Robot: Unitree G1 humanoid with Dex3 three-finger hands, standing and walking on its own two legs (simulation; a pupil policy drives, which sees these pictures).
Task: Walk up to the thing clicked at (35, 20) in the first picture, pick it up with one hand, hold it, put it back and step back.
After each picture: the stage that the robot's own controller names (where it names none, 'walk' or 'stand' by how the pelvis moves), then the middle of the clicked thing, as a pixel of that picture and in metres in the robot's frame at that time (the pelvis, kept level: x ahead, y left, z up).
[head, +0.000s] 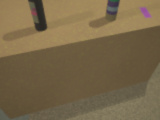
stand; (37, 8) +0.80 +0.25 +0.04
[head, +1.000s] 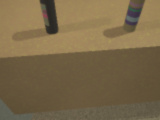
walk; (48, 11) +0.74 +0.22 +0.05
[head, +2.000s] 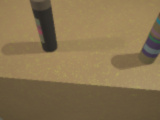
stand; (45, 25) +0.56 +0.18 +0.07
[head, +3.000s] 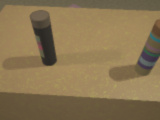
stand; (45, 41) +0.54 +0.18 +0.03
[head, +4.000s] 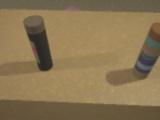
stand; (40, 46) +0.52 +0.19 +0.03
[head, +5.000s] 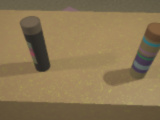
stand; (37, 47) +0.51 +0.21 +0.03
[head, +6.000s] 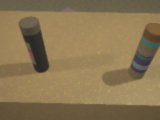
stand; (36, 48) +0.51 +0.21 +0.03
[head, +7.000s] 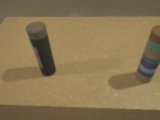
rise first; (43, 52) +0.50 +0.20 +0.04
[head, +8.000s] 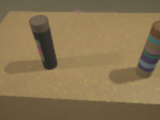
go down; (45, 45) +0.53 +0.20 +0.04
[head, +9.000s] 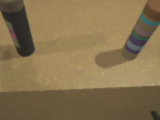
go down; (19, 27) +0.53 +0.19 +0.06
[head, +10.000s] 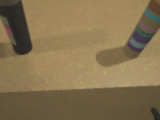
go down; (15, 23) +0.52 +0.19 +0.09
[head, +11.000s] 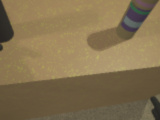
close in; out of the picture +0.53 +0.21 +0.12
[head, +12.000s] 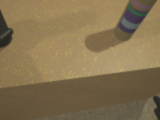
lift; out of the picture +0.52 +0.21 +0.12
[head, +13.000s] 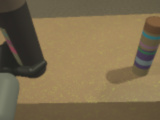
lift; (22, 38) +0.33 +0.16 +0.26
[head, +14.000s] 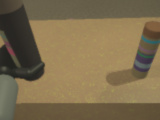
hold; (20, 40) +0.33 +0.17 +0.25
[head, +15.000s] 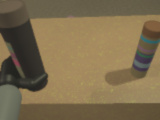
hold; (25, 52) +0.33 +0.16 +0.21
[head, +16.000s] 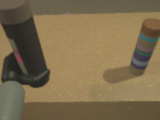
crouch; (27, 48) +0.34 +0.16 +0.21
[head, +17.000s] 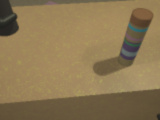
crouch; out of the picture +0.50 +0.21 +0.28
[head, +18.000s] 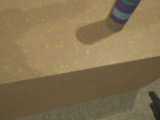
lower; out of the picture +0.55 +0.22 +0.13
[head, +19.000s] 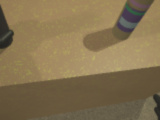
lower; out of the picture +0.52 +0.20 +0.12
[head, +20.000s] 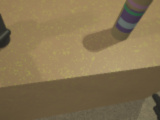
lower; out of the picture +0.52 +0.21 +0.12
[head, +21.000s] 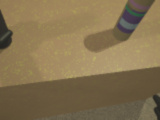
lower; out of the picture +0.52 +0.21 +0.12
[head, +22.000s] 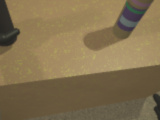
open; out of the picture +0.52 +0.19 +0.12
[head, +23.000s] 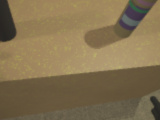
rise; out of the picture +0.52 +0.19 +0.12
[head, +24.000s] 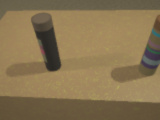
sink last; (48, 45) +0.50 +0.18 +0.07
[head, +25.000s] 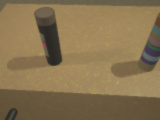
stand; (50, 39) +0.52 +0.17 +0.06
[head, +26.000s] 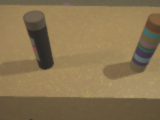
stand; (40, 43) +0.51 +0.18 +0.05
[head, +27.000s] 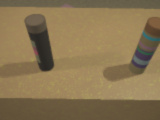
stand; (41, 46) +0.50 +0.18 +0.04
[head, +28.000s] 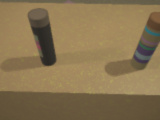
walk; (44, 40) +0.52 +0.17 +0.04
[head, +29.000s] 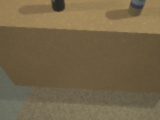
walk; out of the picture +0.82 +0.16 +0.06
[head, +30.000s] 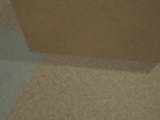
walk; out of the picture +1.20 +0.09 +0.07
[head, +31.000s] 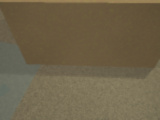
stand; out of the picture +1.18 +0.16 +0.06
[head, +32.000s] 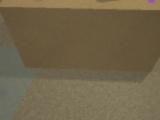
stand; out of the picture +1.18 +0.17 +0.03
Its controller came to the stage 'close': yes
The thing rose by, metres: 0.23
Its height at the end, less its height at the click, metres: +0.00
